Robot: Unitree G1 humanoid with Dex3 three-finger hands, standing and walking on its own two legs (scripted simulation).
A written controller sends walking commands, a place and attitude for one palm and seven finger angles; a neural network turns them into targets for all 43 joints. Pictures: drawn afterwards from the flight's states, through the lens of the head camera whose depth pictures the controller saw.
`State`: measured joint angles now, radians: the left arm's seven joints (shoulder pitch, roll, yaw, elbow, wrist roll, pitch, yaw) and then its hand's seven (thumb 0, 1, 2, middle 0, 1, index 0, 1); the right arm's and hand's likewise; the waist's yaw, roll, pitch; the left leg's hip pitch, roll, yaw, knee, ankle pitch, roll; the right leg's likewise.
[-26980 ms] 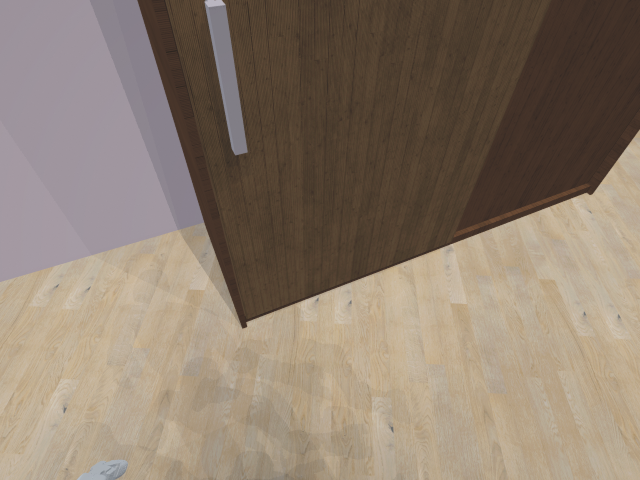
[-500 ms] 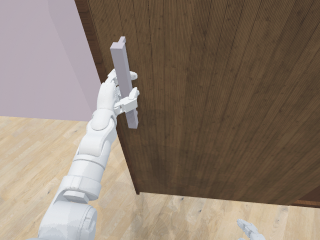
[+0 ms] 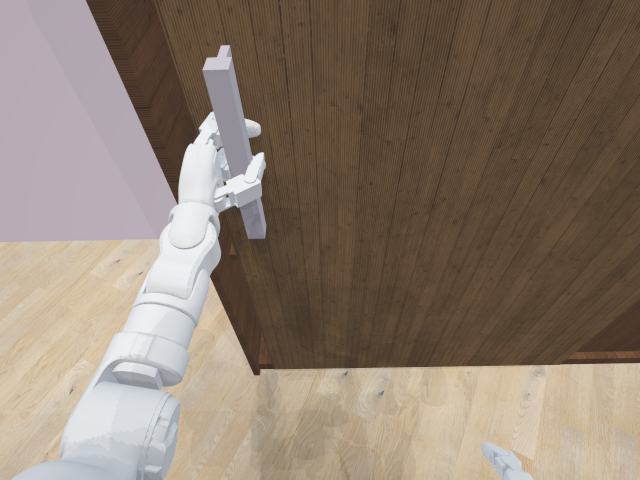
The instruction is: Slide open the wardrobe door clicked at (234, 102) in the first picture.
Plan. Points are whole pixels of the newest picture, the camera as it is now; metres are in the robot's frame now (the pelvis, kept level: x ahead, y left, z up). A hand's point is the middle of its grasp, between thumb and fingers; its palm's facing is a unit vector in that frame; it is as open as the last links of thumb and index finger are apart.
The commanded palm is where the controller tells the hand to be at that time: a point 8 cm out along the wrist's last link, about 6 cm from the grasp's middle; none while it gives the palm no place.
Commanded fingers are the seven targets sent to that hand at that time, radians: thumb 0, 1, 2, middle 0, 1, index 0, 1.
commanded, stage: step sideways, sliding the door along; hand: left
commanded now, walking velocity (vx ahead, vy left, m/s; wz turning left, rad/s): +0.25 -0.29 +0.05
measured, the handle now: (243, 155) +0.48 +0.13 +0.15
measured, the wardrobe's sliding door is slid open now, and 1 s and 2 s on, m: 0.05 0.17 0.60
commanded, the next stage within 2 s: none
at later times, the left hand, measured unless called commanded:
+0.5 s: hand (279, 177) +0.44 +0.07 +0.15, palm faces +0.16 -0.98 -0.05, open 6.2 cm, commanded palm +0.41 +0.06 +0.15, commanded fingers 0.00 0.90 0.90 -0.45 -1.40 -0.45 -1.40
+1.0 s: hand (361, 173) +0.45 -0.03 +0.15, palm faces +0.38 -0.92 -0.08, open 6.6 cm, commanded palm +0.42 -0.06 +0.15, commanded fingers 0.00 0.90 0.90 -0.45 -1.40 -0.45 -1.40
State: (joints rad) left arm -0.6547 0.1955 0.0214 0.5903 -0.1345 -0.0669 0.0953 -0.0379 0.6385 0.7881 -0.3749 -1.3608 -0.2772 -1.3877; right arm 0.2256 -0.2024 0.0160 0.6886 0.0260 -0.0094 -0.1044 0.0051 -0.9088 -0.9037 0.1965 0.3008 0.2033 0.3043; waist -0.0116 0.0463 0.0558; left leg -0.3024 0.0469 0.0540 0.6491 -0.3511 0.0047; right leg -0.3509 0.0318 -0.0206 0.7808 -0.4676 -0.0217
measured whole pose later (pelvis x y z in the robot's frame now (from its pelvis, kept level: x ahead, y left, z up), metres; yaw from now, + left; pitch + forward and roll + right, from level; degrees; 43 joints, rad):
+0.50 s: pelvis +0.02 -0.09 +0.01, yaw +1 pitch -2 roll -3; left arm -0.59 0.21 0.05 0.30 -0.09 -0.09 0.11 -0.03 0.68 0.85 -0.43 -1.39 -0.25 -1.40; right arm 0.10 -0.16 0.00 0.66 0.04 -0.04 -0.06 0.00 -0.91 -0.90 0.20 0.30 0.20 0.30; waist 0.09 0.03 0.24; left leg -0.27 0.22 0.09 0.59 -0.28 -0.08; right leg -0.52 -0.08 -0.02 0.96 -0.37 0.02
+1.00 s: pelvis +0.08 -0.27 +0.00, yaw +7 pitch -2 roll -2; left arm -0.50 0.22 0.09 0.12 -0.10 -0.05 0.15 -0.02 0.70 0.83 -0.44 -1.40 -0.18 -1.36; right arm 0.12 -0.21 -0.03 0.58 0.05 -0.08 -0.01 0.01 -0.91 -0.90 0.20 0.30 0.20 0.30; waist 0.13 0.07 0.27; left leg -0.24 0.28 -0.01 0.61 -0.32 -0.16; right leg -0.35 -0.03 -0.05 0.72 -0.31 0.02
